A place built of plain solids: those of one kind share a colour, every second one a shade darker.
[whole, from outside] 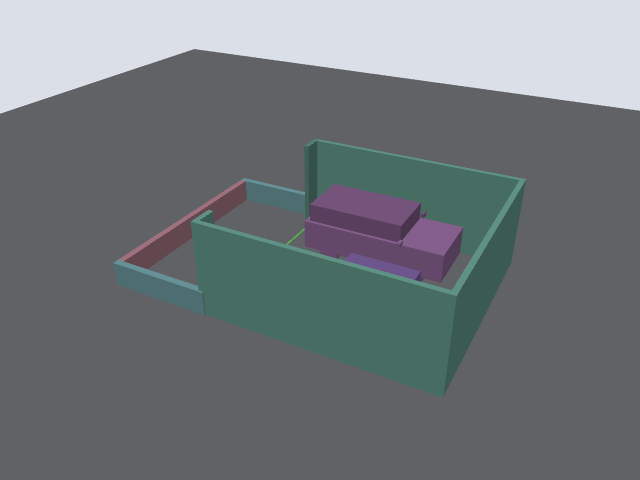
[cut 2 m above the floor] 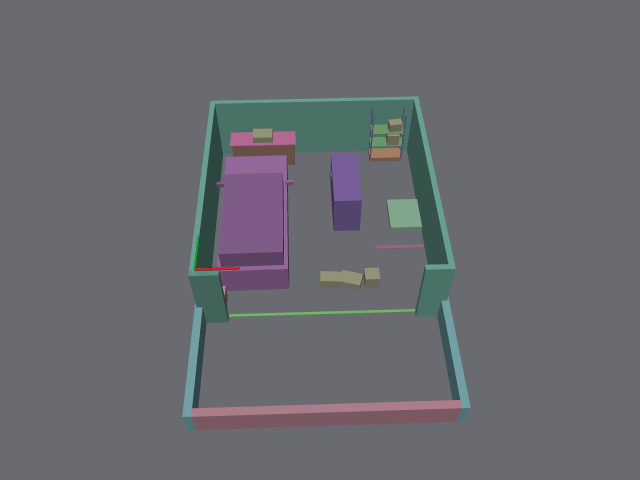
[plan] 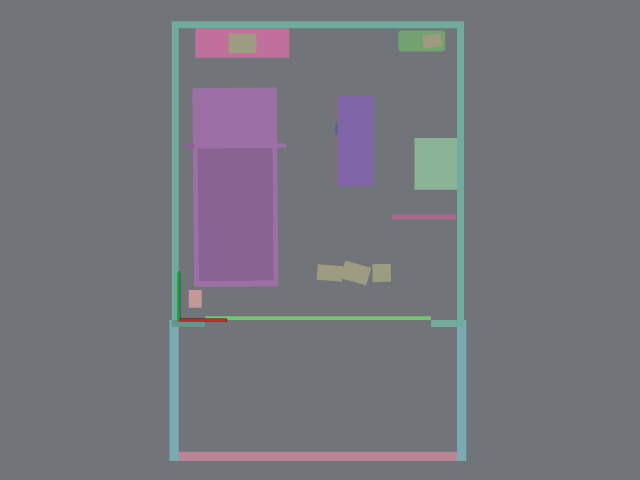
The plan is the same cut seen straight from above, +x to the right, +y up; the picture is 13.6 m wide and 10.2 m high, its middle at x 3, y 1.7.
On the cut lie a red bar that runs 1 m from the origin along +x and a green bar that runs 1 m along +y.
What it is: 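A double domestic garage of the 2000s; 5.9 x 6.2 m, 2.65 m to the ceiling, its up-and-over door open, a house door of 0.82 x 2.0 m over a step, a workbench 0.9 m high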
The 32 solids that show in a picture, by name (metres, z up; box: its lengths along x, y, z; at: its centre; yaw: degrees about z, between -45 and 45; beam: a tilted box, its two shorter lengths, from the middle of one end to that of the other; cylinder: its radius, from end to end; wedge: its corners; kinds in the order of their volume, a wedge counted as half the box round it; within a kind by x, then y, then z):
{
 "car_1": {"box": [0.22, 0.09, 0.13], "at": [0.23, 3.7, 1.12], "yaw": 0.5},
 "car_2": {"box": [1.79, 4.23, 0.86], "at": [1.2, 2.82, 0.61], "yaw": 0.5},
 "car_3": {"box": [1.59, 2.82, 0.53], "at": [1.21, 2.24, 1.31], "yaw": 0.5},
 "car_4": {"box": [0.23, 0.55, 0.4], "at": [1.99, 1.49, 0.15], "yaw": 0.5},
 "car_5": {"box": [0.22, 0.09, 0.13], "at": [2.17, 3.71, 1.12], "yaw": 0.5},
 "wall_1": {"box": [0.15, 6.5, 2.73], "at": [-0.07, 3.1, 1.31]},
 "wall_2": {"box": [0.7, 0.15, 2.73], "at": [0.2, -0.07, 1.31]},
 "wall_3": {"box": [6.21, 0.15, 2.73], "at": [2.96, 6.28, 1.31]},
 "wall_4": {"box": [0.7, 0.15, 2.73], "at": [5.71, -0.07, 1.31]},
 "wall_5": {"box": [0.15, 6.5, 2.73], "at": [5.99, 3.1, 1.31]},
 "bike_hold_1": {"box": [0.76, 1.92, 1.29], "at": [3.76, 3.8, 0.59]},
 "drive_wall_end_1": {"box": [6.11, 0.2, 0.76], "at": [2.96, -2.9, 0.33]},
 "drive_wall_1": {"box": [0.2, 3.0, 0.76], "at": [-0.1, -1.5, 0.33]},
 "drive_wall_2": {"box": [0.2, 3.0, 0.76], "at": [6.01, -1.5, 0.33]},
 "bench_legs_1": {"box": [1.9, 0.5, 0.91], "at": [1.35, 5.88, 0.41]},
 "box_cardboard_1": {"box": [0.6, 0.42, 0.21], "at": [1.35, 5.88, 1.01]},
 "box_cardboard_2": {"box": [0.54, 0.33, 0.35], "at": [3.21, 1.0, 0.13], "yaw": -4.4},
 "box_cardboard_3": {"box": [0.58, 0.39, 0.27], "at": [3.76, 1.0, 0.09], "yaw": -15.9},
 "box_cardboard_4": {"box": [0.39, 0.38, 0.43], "at": [4.31, 1.0, 0.16], "yaw": 0.9},
 "box_cardboard_5": {"box": [0.37, 0.38, 0.37], "at": [5.35, 5.93, 0.81], "yaw": -1.7},
 "box_cardboard_6": {"box": [0.39, 0.28, 0.27], "at": [5.38, 5.93, 1.26], "yaw": 7.9},
 "landing_1": {"box": [0.9, 1.1, 0.21], "at": [5.46, 3.32, 0.06]},
 "shelf_plinth_1": {"box": [1.0, 0.45, 0.2], "at": [5.16, 5.93, 0.05]},
 "bin_recycle_1": {"box": [0.28, 0.38, 0.55], "at": [0.35, 0.45, 0.23]},
 "bench_top_1": {"box": [2.0, 0.62, 0.04], "at": [1.35, 5.88, 0.88]},
 "door_sill_1": {"box": [4.8, 0.08, 0.08], "at": [2.96, 0.04, -0.01]},
 "shelf_board_1": {"box": [1.0, 0.45, 0.025], "at": [5.16, 5.93, 0.61]},
 "shelf_board_2": {"box": [1.0, 0.45, 0.025], "at": [5.16, 5.93, 1.11]},
 "cable_cover_1": {"box": [1.38, 0.11, 0.07], "at": [5.21, 2.19, -0.02]},
 "shelf_post_1": {"box": [0.035, 0.035, 1.85], "at": [4.68, 5.72, 0.88]},
 "shelf_post_2": {"box": [0.035, 0.035, 1.85], "at": [4.68, 6.13, 0.88]},
 "shelf_post_3": {"box": [0.035, 0.035, 1.85], "at": [5.64, 5.72, 0.88]}
}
